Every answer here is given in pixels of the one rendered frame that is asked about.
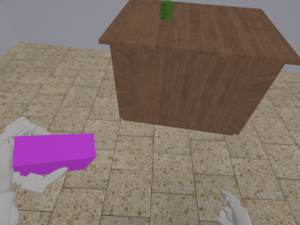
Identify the robot left hand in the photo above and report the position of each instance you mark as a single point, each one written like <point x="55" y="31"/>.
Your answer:
<point x="8" y="178"/>

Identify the left robot forearm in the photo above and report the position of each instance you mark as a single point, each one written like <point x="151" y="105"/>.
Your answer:
<point x="9" y="213"/>

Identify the table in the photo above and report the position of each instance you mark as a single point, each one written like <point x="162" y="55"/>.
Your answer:
<point x="206" y="69"/>

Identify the sponge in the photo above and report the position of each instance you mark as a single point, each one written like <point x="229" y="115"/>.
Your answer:
<point x="44" y="154"/>

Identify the robot right hand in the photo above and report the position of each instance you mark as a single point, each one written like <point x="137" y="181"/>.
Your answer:
<point x="238" y="215"/>

